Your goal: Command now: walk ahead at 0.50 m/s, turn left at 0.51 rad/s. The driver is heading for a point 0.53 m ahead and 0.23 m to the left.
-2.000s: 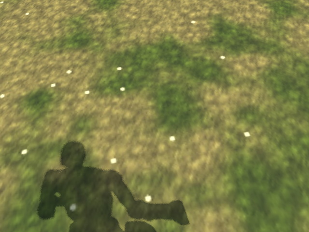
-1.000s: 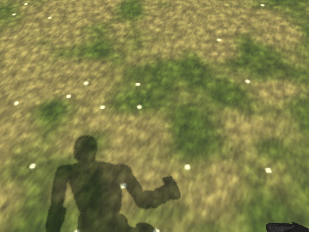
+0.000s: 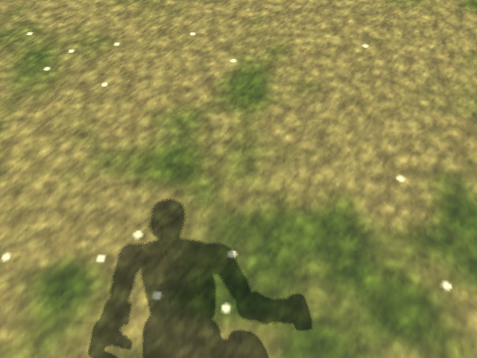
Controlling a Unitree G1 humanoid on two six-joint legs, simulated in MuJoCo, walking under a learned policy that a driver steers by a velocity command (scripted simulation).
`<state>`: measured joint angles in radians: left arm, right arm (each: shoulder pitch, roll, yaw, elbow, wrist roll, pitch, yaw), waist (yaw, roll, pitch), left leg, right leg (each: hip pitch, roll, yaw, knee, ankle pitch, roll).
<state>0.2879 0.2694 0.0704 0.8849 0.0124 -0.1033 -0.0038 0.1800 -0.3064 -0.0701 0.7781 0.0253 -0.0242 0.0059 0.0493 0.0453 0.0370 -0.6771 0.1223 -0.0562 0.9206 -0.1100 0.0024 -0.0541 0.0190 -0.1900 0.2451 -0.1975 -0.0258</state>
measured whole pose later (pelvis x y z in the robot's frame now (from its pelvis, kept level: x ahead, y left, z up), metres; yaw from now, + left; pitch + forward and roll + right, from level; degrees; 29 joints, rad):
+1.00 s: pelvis +0.49 +0.11 -0.01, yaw +27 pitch +1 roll -1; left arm 0.15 0.24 0.03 0.83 0.01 -0.05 -0.03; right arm 0.18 -0.28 -0.05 0.70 0.00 0.03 -0.04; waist 0.02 0.02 0.07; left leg -0.39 0.04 -0.09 0.70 -0.32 -0.06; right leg -0.30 0.04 -0.03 0.42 -0.13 -0.04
